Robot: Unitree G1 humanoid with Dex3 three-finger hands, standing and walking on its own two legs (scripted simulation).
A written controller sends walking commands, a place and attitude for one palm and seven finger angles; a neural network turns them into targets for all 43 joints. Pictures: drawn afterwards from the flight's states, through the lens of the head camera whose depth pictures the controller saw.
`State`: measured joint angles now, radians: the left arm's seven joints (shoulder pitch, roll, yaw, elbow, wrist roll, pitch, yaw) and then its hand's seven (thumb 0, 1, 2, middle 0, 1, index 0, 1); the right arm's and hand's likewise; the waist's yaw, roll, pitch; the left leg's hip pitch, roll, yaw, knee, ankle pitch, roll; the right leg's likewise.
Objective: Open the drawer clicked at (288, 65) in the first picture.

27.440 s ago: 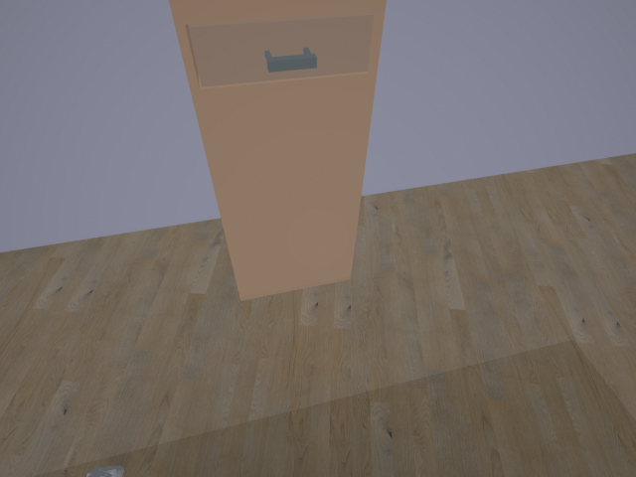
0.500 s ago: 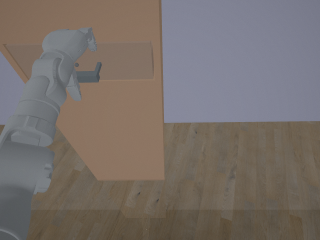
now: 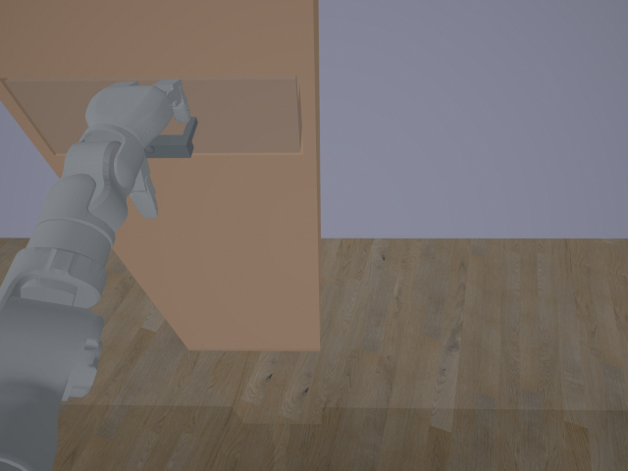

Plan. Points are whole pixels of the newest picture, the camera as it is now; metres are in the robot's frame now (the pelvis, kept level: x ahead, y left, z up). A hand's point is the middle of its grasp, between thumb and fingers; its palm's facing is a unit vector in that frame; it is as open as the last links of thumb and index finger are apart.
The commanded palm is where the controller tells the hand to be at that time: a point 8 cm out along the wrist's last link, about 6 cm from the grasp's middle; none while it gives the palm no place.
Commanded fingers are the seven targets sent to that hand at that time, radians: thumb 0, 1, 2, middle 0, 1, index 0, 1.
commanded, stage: lower the fingers behind the handle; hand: left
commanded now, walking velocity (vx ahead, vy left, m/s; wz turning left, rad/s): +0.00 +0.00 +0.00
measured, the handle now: (157, 135) +0.53 +0.22 +0.14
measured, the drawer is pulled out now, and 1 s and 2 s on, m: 0.00 0.00 0.00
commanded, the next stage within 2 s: close the thumb around the handle in 0.90 s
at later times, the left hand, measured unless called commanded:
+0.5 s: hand (150, 155) +0.48 +0.22 +0.15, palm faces +0.01 -0.03 -1.00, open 13.8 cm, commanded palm +0.46 +0.22 +0.18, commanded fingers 0.00 -0.50 0.30 -0.30 -1.20 -0.30 -1.20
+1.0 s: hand (149, 160) +0.48 +0.22 +0.14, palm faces +0.01 -0.03 -1.00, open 14.2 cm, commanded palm +0.45 +0.21 +0.18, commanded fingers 0.00 -0.44 0.32 -0.30 -1.21 -0.30 -1.21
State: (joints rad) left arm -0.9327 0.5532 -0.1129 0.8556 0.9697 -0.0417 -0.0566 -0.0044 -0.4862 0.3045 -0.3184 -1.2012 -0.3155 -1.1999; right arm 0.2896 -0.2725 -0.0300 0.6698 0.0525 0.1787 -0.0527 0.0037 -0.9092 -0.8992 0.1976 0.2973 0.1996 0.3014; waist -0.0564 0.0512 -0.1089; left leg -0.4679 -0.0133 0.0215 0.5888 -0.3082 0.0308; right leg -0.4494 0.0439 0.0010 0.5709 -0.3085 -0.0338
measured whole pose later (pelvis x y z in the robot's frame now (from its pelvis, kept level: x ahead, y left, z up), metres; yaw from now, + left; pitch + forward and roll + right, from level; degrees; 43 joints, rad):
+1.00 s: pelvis +0.00 +0.01 -0.01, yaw -1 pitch +12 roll -1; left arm -0.89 0.52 -0.12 0.83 0.99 0.00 0.00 0.00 -0.49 0.30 -0.25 -1.19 -0.25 -1.20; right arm 0.30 -0.26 -0.03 0.65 0.04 0.21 -0.04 0.00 -0.91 -0.90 0.20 0.30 0.20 0.30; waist -0.05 0.05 -0.13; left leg -0.51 -0.02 0.03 0.64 -0.34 0.04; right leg -0.49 0.04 0.01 0.62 -0.33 -0.02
